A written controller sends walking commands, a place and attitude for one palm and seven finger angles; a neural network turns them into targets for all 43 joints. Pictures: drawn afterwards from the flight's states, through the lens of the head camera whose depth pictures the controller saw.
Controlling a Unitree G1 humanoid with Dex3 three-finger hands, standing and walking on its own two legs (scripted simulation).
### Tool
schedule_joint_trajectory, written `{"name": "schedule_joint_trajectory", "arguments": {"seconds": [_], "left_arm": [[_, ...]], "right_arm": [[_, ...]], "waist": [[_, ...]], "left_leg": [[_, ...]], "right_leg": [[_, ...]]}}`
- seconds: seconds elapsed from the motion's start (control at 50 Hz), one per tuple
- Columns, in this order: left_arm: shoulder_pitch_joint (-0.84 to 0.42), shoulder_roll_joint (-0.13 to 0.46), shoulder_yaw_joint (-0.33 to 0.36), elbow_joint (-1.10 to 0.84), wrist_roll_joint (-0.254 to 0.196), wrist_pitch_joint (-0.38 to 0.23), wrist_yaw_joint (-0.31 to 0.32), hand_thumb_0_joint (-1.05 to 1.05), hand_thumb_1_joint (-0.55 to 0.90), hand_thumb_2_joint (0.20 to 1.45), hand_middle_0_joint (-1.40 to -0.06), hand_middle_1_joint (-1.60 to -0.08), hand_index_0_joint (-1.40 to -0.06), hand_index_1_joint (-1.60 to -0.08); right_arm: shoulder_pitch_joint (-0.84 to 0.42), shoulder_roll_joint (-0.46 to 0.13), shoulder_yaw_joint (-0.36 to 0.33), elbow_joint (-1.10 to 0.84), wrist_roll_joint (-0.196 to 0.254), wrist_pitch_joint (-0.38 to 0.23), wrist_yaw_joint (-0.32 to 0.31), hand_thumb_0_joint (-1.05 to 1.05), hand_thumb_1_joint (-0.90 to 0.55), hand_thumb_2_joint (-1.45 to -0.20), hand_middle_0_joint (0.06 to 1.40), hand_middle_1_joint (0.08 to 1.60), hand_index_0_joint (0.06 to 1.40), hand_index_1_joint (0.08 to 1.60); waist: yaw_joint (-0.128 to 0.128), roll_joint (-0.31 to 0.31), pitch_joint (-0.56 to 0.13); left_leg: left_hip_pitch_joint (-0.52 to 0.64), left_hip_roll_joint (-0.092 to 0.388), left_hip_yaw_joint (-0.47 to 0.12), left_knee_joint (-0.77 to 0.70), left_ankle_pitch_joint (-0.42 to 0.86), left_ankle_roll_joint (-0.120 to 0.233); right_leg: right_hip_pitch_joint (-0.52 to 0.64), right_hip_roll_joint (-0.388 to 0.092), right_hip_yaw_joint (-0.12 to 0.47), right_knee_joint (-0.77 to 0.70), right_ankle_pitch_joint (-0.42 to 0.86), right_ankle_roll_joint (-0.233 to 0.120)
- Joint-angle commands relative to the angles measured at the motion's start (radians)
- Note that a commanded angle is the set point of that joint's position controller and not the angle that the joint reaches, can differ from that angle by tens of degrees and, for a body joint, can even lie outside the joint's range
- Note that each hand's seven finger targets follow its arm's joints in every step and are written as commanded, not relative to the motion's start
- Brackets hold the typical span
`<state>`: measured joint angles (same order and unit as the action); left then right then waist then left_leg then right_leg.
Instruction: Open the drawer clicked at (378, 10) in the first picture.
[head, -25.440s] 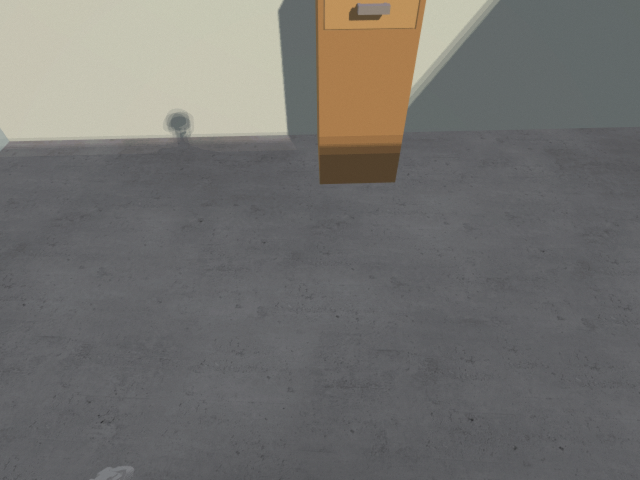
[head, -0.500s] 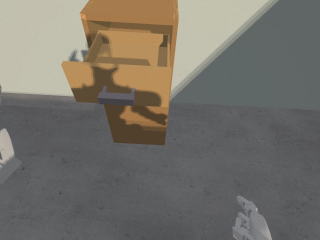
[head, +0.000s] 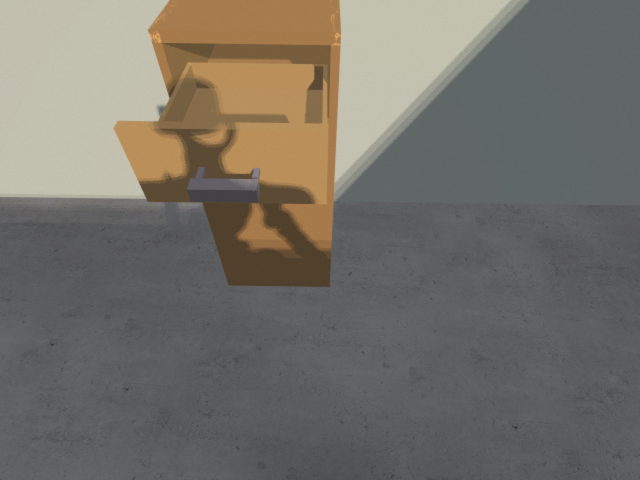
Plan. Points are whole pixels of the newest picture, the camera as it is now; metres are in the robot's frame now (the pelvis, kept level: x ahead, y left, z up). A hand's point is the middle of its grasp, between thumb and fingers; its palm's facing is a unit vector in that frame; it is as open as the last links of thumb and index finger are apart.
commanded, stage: let the arm hang, fingers relaxed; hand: left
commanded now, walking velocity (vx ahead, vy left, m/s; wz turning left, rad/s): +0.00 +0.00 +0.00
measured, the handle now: (226, 181) +0.55 +0.17 +0.04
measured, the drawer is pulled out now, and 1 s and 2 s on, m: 0.29 0.29 0.29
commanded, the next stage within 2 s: look to check the result in 0.80 s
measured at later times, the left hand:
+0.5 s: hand out of the picture +0.02 +0.23 -0.15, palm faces +0.01 -0.94 -0.33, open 7.3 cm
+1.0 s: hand out of the picture +0.11 +0.23 -0.14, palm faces -0.05 -0.94 -0.33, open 7.3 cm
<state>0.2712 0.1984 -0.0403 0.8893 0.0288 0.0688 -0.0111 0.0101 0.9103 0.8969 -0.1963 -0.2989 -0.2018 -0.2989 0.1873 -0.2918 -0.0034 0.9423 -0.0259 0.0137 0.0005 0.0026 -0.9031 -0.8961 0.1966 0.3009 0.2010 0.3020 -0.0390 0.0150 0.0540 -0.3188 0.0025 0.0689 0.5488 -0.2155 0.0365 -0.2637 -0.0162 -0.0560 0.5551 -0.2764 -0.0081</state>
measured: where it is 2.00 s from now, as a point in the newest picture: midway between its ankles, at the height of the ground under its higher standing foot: outside the picture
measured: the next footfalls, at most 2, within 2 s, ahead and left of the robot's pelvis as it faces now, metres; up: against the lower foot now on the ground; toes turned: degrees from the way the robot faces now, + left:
none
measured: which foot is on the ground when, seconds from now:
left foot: down 0.00-1.00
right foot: down 0.00-1.00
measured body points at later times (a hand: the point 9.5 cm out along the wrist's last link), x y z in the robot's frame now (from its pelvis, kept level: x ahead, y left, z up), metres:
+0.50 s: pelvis +0.00 +0.00 +0.01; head +0.01 -0.02 +0.46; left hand +0.02 +0.28 -0.13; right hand +0.03 -0.24 -0.15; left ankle +0.05 +0.10 -0.73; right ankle +0.01 -0.12 -0.73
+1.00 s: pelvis +0.03 -0.01 +0.02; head +0.06 -0.02 +0.47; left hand +0.12 +0.28 -0.12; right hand +0.09 -0.31 -0.12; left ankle +0.05 +0.10 -0.73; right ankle +0.01 -0.12 -0.73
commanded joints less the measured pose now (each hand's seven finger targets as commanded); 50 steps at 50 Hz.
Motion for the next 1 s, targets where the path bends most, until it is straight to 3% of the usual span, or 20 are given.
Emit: {"name": "schedule_joint_trajectory", "arguments": {"seconds": [0.0, 0.02, 0.08, 0.14, 0.22, 0.32, 0.38, 0.54, 0.7, 0.82, 0.98], "left_arm": [[-0.025, 0.217, 0.07, 0.022, -0.015, -0.071, 0.024, 0.0, 0.9, 0.9, -0.2, -0.3, -0.2, -0.3], [-0.005, 0.209, 0.076, 0.06, -0.016, -0.074, 0.025, 0.0, 0.9, 0.9, -0.2, -0.3, -0.2, -0.3], [0.02, 0.192, 0.076, 0.134, -0.019, -0.08, 0.027, 0.0, 0.9, 0.9, -0.2, -0.3, -0.2, -0.3], [0.029, 0.18, 0.077, 0.18, -0.018, -0.081, 0.031, 0.0, 0.9, 0.9, -0.2, -0.3, -0.2, -0.3], [0.033, 0.166, 0.075, 0.214, -0.017, -0.075, 0.034, 0.0, 0.9, 0.9, -0.2, -0.3, -0.2, -0.3], [0.015, 0.186, 0.083, 0.216, -0.011, -0.072, 0.035, 0.0, 0.9, 0.9, -0.2, -0.3, -0.2, -0.3], [-0.007, 0.205, 0.086, 0.208, -0.009, -0.075, 0.036, 0.0, 0.9, 0.9, -0.2, -0.3, -0.2, -0.3], [-0.086, 0.256, 0.093, 0.179, -0.009, -0.092, 0.033, 0.0, 0.9, 0.9, -0.2, -0.3, -0.2, -0.3], [-0.166, 0.292, 0.092, 0.166, -0.012, -0.101, 0.029, 0.0, 0.9, 0.9, -0.2, -0.3, -0.2, -0.3], [-0.193, 0.312, 0.091, 0.169, -0.014, -0.103, 0.027, 0.0, 0.9, 0.9, -0.2, -0.3, -0.2, -0.3], [-0.206, 0.327, 0.089, 0.177, -0.016, -0.105, 0.029, 0.0, 0.9, 0.9, -0.2, -0.3, -0.2, -0.3]], "right_arm": [[0.0, -0.084, -0.015, 0.004, 0.007, -0.015, -0.012, 0.0, -0.9, -0.9, 0.2, 0.3, 0.2, 0.3], [0.007, -0.085, -0.018, 0.022, 0.008, -0.018, -0.017, 0.0, -0.9, -0.9, 0.2, 0.3, 0.2, 0.3], [0.046, -0.078, -0.022, 0.069, 0.013, -0.02, -0.026, 0.0, -0.9, -0.9, 0.2, 0.3, 0.2, 0.3], [0.076, -0.076, -0.029, 0.099, 0.016, -0.017, -0.032, 0.0, -0.9, -0.9, 0.2, 0.3, 0.2, 0.3], [0.097, -0.066, -0.035, 0.125, 0.012, -0.011, -0.034, 0.0, -0.9, -0.9, 0.2, 0.3, 0.2, 0.3], [0.087, -0.082, -0.047, 0.13, 0.008, -0.007, -0.029, 0.0, -0.9, -0.9, 0.2, 0.3, 0.2, 0.3], [0.068, -0.093, -0.052, 0.129, 0.007, -0.008, -0.024, 0.0, -0.9, -0.9, 0.2, 0.3, 0.2, 0.3], [-0.004, -0.124, -0.052, 0.124, 0.01, -0.021, -0.015, 0.0, -0.9, -0.9, 0.2, 0.3, 0.2, 0.3], [-0.069, -0.173, -0.046, 0.124, 0.009, -0.031, -0.013, 0.0, -0.9, -0.9, 0.2, 0.3, 0.2, 0.3], [-0.104, -0.202, -0.044, 0.124, 0.01, -0.032, -0.013, 0.0, -0.9, -0.9, 0.2, 0.3, 0.2, 0.3], [-0.112, -0.223, -0.039, 0.123, 0.012, -0.032, -0.017, 0.0, -0.9, -0.9, 0.2, 0.3, 0.2, 0.3]], "waist": [[0.031, 0.1, -0.043], [0.038, 0.127, -0.061], [0.036, 0.102, -0.088], [0.034, 0.047, -0.049], [0.031, 0.04, -0.01], [0.033, 0.0, 0.027], [0.032, -0.016, 0.03], [0.033, -0.041, -0.002], [0.027, -0.016, -0.05], [0.027, 0.005, -0.072], [0.024, -0.012, -0.109]], "left_leg": [[0.066, 0.099, -0.145, -0.193, -0.029, -0.008], [0.065, 0.103, -0.146, -0.205, -0.031, -0.007], [0.1, 0.111, -0.142, -0.211, -0.002, -0.006], [0.113, 0.117, -0.142, -0.223, 0.003, -0.002], [0.1, 0.12, -0.152, -0.257, -0.076, 0.0], [0.073, 0.121, -0.169, -0.289, -0.166, 0.005], [0.084, 0.118, -0.166, -0.288, -0.159, 0.006], [0.138, 0.117, -0.151, -0.272, -0.013, 0.004], [0.184, 0.125, -0.142, -0.27, 0.126, -0.007], [0.215, 0.129, -0.139, -0.278, 0.157, -0.012], [0.259, 0.137, -0.13, -0.269, 0.239, -0.015]], "right_leg": [[0.019, -0.088, 0.144, -0.222, -0.054, -0.048], [0.055, -0.086, 0.138, -0.222, -0.021, -0.05], [0.093, -0.09, 0.118, -0.238, 0.029, -0.052], [0.071, -0.087, 0.102, -0.255, 0.024, -0.053], [0.053, -0.082, 0.095, -0.263, -0.028, -0.051], [0.028, -0.075, 0.095, -0.262, -0.095, -0.047], [0.014, -0.078, 0.104, -0.269, -0.109, -0.045], [0.039, -0.097, 0.119, -0.283, -0.014, -0.041], [0.104, -0.11, 0.123, -0.288, 0.12, -0.034], [0.131, -0.115, 0.127, -0.302, 0.159, -0.034], [0.167, -0.12, 0.12, -0.303, 0.264, -0.032]]}}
